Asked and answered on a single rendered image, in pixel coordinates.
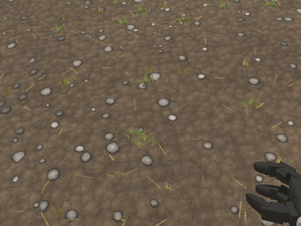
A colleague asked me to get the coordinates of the right robot hand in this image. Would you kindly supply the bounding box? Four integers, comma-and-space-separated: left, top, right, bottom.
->
246, 161, 301, 226

